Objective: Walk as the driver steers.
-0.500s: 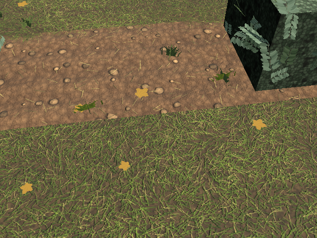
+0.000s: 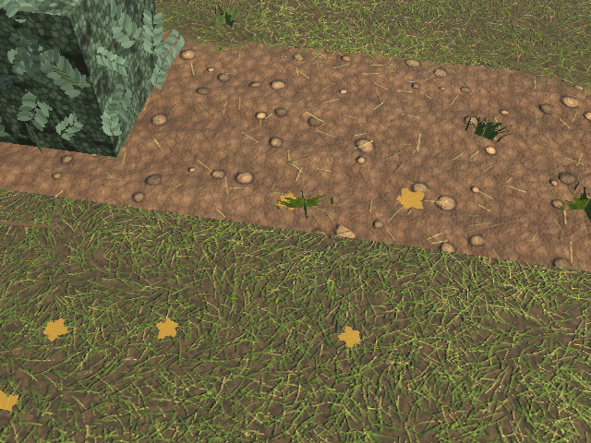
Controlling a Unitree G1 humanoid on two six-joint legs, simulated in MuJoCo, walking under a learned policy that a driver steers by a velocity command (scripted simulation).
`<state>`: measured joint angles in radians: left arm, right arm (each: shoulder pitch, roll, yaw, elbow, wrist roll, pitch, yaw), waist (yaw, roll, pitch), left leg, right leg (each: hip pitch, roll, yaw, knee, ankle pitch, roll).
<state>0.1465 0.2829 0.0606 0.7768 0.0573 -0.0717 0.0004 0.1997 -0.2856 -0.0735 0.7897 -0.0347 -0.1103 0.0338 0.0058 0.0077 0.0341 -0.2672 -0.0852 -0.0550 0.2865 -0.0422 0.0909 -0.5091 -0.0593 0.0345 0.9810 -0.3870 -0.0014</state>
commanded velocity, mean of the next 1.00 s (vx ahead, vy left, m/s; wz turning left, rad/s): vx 0.02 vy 0.00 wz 0.14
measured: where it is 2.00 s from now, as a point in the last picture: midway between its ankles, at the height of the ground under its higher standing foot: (304, 421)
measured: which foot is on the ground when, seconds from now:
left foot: down 0.00-0.96, up 0.98-1.00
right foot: up 0.00-0.28, down 0.30-1.00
